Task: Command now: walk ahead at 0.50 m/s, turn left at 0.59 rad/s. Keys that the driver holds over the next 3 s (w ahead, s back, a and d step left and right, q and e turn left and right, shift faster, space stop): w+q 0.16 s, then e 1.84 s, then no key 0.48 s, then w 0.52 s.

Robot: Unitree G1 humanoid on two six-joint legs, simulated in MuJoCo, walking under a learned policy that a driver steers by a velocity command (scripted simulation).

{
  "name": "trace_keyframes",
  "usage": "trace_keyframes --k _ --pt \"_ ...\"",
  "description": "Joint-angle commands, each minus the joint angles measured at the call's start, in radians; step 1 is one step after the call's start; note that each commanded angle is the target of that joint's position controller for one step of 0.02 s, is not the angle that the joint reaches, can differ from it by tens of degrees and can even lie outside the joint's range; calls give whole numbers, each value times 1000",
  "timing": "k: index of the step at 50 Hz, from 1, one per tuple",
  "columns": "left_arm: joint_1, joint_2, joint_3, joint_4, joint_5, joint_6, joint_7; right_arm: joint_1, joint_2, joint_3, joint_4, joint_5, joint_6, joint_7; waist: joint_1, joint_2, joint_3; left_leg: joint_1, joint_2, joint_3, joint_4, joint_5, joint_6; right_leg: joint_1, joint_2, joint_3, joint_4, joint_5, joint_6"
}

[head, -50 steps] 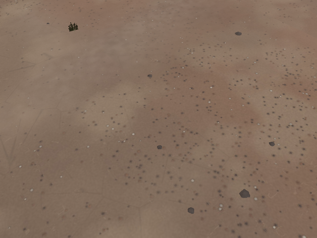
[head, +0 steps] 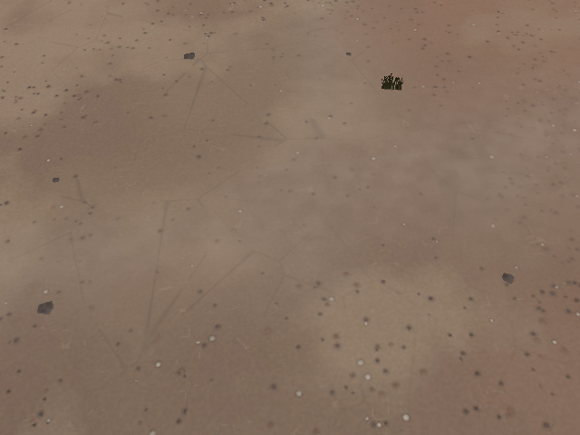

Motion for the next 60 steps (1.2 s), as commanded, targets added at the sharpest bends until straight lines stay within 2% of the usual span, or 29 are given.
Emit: trace_keyframes --k 1,4,8,10,12,15,16,17,18,19,20,21,22,23,24,28,32,36,38,39,40,41,42,43,45,47,49,55,60 --pt "110 90 24 -7 -8 -21 2 24 -51 -7 -62 -21 17 24 44 -131 -33 -232 113 -10 40 60 -20 200 -277 279 -310 29 -112" --pt "155 104 31 18 -21 -47 -8 -50 -35 -1 -103 -18 34 42 43 -130 -37 -297 130 3 14 119 -30 224 -286 175 -341 176 -129" --pt "194 108 35 42 -18 -47 -10 -190 -21 11 -159 -16 34 59 62 -120 -4 -379 148 34 -127 249 -51 255 -268 42 -370 229 -127" --pt "205 99 28 58 -18 -47 -14 -244 15 29 -175 -17 23 62 65 -111 17 -282 123 60 -311 316 -51 206 -230 -30 -343 410 -115" --pt "234 115 27 81 -23 -46 -17 -279 36 44 -174 -19 13 59 78 -127 6 -164 87 119 -456 341 -48 197 -216 -64 -310 567 -102" --pt "273 146 30 122 -34 -31 -18 -260 9 44 -154 -30 1 40 69 -160 -26 -76 62 134 -570 317 -22 295 -225 -17 -211 709 -87" --pt "272 154 32 129 -36 -24 -15 -208 -7 40 -131 -36 -8 33 46 -159 -47 -12 50 126 -633 326 -9 317 -217 -2 -140 734 -74" --pt "271 149 30 136 -43 -17 -13 -105 -24 35 -90 -47 -24 24 -5 -115 -96 131 49 125 -739 440 5 298 -183 -16 -10 693 -51" --pt "301 117 19 120 -46 -19 -12 -16 -85 24 -63 -65 -40 13 -21 -37 -192 350 181 39 -706 775 18 175 -141 -28 139 432 -20" --pt "393 5 -9 89 -65 -15 -10 48 -153 11 -71 -71 -39 0 -3 177 -373 665 522 -239 -582 1336 142 -68 -36 -56 434 -311 12" --pt "433 33 3 127 -72 15 12 55 -146 8 -78 -5 -29 -9 -8 143 -483 647 552 -258 -553 1539 201 -64 6 97 588 -526 4" --pt "405 80 18 125 -69 32 17 -1 -136 2 -84 21 -12 -17 -6 143 -435 561 517 -196 -634 1279 229 -123 -7 93 663 -503 5" --pt "320 93 24 111 -45 40 13 -84 -84 18 -99 18 -6 -26 15 97 -278 416 455 -139 -710 1059 190 -169 -37 80 665 -421 8" --pt "277 87 30 106 -30 47 8 -147 -38 33 -103 14 -5 -34 44 94 -174 299 406 -76 -766 946 146 -168 -58 84 626 -346 16" --pt "287 77 33 111 -19 61 3 -173 -18 40 -101 14 -4 -42 72 96 -122 197 375 -15 -802 898 119 -118 -65 75 604 -295 32" --pt "313 38 41 106 -16 103 -4 -199 -29 31 -104 -2 -13 -47 114 70 -138 69 367 81 -852 699 140 -46 -48 41 603 -228 48" --pt "204 36 38 48 -8 129 -22 -197 -35 24 -94 -10 2 -48 88 117 -93 25 368 114 -894 312 131 -49 -71 19 413 -162 36" --pt "149 57 39 -2 -13 133 -36 -167 -80 5 -84 -14 24 -40 64 99 -106 46 417 107 -856 219 125 7 -59 -14 289 -212 11" --pt "159 58 39 -15 -17 126 -39 -175 -104 -5 -84 -8 34 -38 76 83 -106 42 422 123 -802 197 92 70 -45 -32 178 -196 -11" --pt "186 60 41 -11 -16 118 -38 -175 -109 -9 -82 -5 41 -37 92 54 -107 12 404 154 -745 167 50 140 -28 -34 75 -146 -28" --pt "215 89 48 -1 -12 106 -34 -138 -91 -11 -69 -11 52 -34 96 -44 -86 -34 357 202 -627 88 -16 185 -46 46 -67 -98 -47" --pt "212 189 65 -21 -4 93 -20 -89 -21 1 -82 -15 65 -25 70 -325 -59 -188 222 305 -344 -149 -102 213 -294 392 -237 27 -99" --pt "230 291 94 -30 -8 94 -11 -190 -25 6 -139 -10 81 -37 112 -358 13 -304 78 180 -203 -264 -123 107 -413 583 -282 184 -231" --pt "236 244 87 -19 -11 97 -3 -220 -42 4 -139 -9 90 -38 101 -207 17 -294 109 91 -106 -187 -123 103 -359 491 -263 176 -238" --pt "107 190 71 -49 -20 102 -1 -175 -45 -1 -112 5 77 -30 38 -156 -3 -276 110 54 -98 -25 -110 112 -235 359 -244 122 -183" --pt "68 155 61 -74 -31 98 -4 -134 -63 -10 -89 -17 70 -23 33 -149 -72 -253 93 61 -49 26 -111 171 -193 313 -210 265 -182" --pt "105 159 63 -70 -36 90 -9 -141 -50 -8 -97 -9 72 -21 46 -114 -101 -257 90 51 -59 28 -121 222 -194 324 -192 315 -191" --pt "168 190 76 -68 -25 95 -4 -198 -43 3 -138 1 78 -32 96 -152 -86 -241 73 31 -255 -21 -131 262 -200 427 -181 211 -221" --pt "127 212 85 -84 -19 103 -18 -182 -50 9 -163 14 63 -39 88 -161 -102 -90 32 32 -403 -46 -105 187 -180 505 -146 267 -207"
Next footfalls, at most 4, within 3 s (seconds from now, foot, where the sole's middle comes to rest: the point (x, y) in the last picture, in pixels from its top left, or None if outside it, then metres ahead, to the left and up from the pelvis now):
0.36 left None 0.31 0.14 -0.77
0.80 right None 0.24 -0.07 -0.77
1.30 left None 0.29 0.12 -0.77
1.74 right None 0.15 -0.04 -0.77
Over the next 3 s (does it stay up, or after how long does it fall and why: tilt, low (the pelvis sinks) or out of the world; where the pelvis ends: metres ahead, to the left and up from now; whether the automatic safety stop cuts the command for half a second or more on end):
stays up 0.29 -0.05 0.01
